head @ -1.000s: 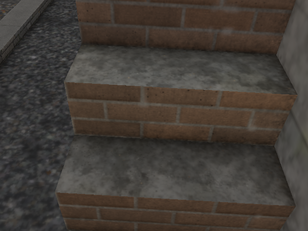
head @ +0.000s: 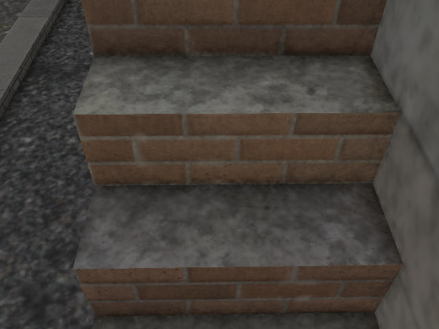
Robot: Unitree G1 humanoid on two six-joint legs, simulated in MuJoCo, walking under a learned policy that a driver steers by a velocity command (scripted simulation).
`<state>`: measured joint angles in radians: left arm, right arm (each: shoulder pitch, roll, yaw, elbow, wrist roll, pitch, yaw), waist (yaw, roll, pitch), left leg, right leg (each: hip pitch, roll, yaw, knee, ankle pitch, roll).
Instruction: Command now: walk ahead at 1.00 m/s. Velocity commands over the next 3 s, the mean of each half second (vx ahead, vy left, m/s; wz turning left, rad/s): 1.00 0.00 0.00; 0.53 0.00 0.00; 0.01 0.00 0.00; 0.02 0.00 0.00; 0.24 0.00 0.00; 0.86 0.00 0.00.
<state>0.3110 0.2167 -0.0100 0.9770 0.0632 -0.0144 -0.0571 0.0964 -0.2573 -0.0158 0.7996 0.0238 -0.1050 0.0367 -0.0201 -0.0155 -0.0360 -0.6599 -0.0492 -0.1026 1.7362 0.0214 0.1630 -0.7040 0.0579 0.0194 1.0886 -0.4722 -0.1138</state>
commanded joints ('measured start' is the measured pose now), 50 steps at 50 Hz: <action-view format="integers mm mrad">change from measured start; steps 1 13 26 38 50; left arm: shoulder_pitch -143 -225 -327 -442 -367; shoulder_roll -87 -4 -148 -155 48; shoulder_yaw -34 -1 -96 -99 39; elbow -40 -252 -339 -364 -368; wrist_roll -14 -77 -81 -30 -36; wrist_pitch -40 -54 -60 -13 32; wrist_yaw -8 61 46 57 128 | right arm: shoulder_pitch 80 209 281 221 237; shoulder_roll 116 16 -39 53 28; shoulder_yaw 63 52 30 -1 -34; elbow -63 61 76 177 -63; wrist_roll -3 65 -51 -91 -49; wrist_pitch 10 42 -65 79 227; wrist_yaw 12 -28 -48 -69 -84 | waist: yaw -106 -8 -4 -21 -163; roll -18 -19 101 159 -358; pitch -61 56 9 39 -119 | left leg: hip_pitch -168 583 444 300 46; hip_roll -38 117 383 343 65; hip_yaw -28 52 -231 125 -90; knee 224 -1132 -1436 -1534 74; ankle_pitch -70 -528 -612 -180 -282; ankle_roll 2 -145 57 -22 -267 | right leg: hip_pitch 29 -294 -803 -436 -27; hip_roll -143 -171 -178 -264 -338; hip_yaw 317 146 72 -130 268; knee -400 -94 1164 911 -81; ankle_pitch -185 -217 416 289 94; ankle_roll -99 -155 54 169 16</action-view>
